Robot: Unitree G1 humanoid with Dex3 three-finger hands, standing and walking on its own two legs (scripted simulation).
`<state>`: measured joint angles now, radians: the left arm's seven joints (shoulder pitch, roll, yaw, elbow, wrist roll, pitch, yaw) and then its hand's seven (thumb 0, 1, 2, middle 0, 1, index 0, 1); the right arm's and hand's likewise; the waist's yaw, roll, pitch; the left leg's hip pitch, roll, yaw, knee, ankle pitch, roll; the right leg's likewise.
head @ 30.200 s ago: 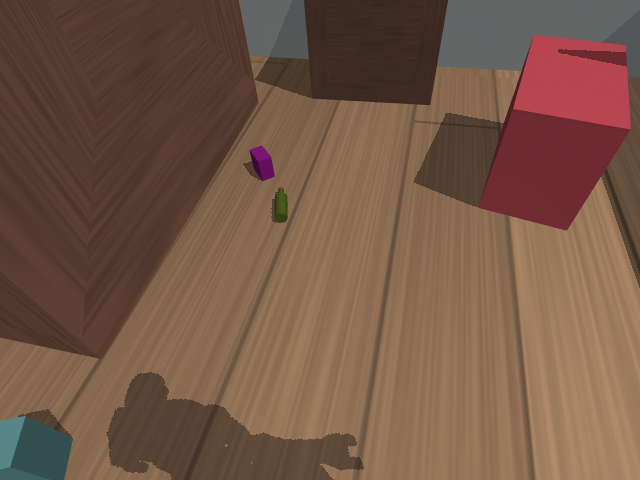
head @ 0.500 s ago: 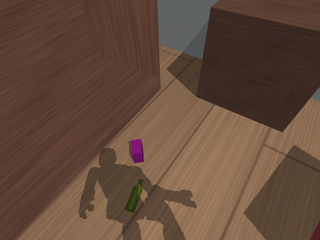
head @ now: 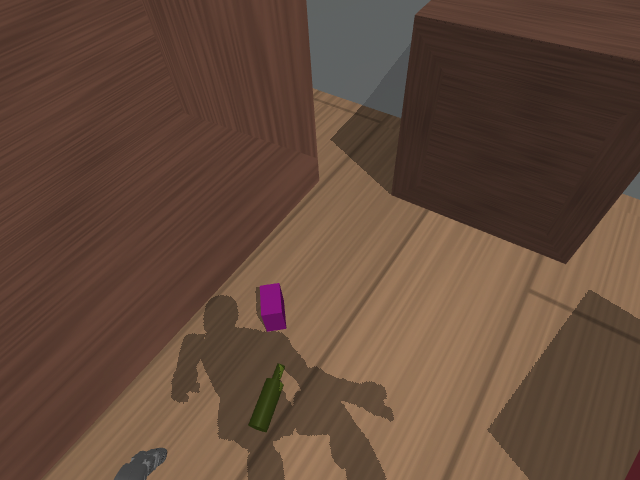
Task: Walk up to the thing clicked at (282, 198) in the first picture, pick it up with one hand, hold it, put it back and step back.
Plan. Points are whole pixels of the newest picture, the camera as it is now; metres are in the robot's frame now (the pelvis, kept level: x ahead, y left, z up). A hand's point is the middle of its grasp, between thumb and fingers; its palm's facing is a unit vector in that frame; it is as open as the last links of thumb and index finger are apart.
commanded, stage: walk up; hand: left
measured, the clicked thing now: (269, 395) +0.43 +0.23 -0.74
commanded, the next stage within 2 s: none
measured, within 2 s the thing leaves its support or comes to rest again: neither
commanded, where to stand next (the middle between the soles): +0.03 +0.01 m, yaw +0 degrees
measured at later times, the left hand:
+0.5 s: hand out of the picture +0.06 +0.25 -0.15, palm faces +0.02 -0.94 -0.34, open 7.4 cm
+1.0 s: hand out of the picture +0.07 +0.25 -0.15, palm faces +0.03 -0.94 -0.34, open 7.4 cm
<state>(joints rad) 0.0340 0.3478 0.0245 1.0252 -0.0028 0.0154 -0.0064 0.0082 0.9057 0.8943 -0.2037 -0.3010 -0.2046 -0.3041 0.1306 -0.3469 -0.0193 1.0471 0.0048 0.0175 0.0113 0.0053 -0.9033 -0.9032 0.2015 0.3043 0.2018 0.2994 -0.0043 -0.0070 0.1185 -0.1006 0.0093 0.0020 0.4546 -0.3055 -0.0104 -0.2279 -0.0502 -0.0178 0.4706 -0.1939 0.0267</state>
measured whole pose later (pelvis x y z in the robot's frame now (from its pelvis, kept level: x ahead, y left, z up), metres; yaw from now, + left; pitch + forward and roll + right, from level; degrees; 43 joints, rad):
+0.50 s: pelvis -0.01 +0.00 +0.01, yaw +1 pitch -3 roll +0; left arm 0.09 0.35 0.03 1.12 0.01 0.01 -0.01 0.01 0.91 0.89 -0.20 -0.30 -0.20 -0.30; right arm 0.09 -0.35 -0.02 1.08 0.00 0.02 0.02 0.01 -0.90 -0.90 0.20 0.30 0.20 0.30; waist 0.02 0.01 0.09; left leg -0.08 0.01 -0.01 0.36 -0.24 -0.02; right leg -0.19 -0.05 -0.03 0.36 -0.12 0.02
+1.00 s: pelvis -0.02 -0.01 +0.00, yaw +1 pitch -2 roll +0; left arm 0.08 0.34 0.04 1.08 0.01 0.01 -0.01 0.01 0.91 0.89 -0.20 -0.30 -0.20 -0.30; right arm 0.11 -0.36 -0.03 1.08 0.00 0.03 0.02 0.01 -0.90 -0.90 0.20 0.30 0.20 0.30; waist 0.00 0.01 0.09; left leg -0.13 0.02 -0.02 0.42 -0.24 -0.02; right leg -0.23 -0.04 -0.04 0.40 -0.12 0.01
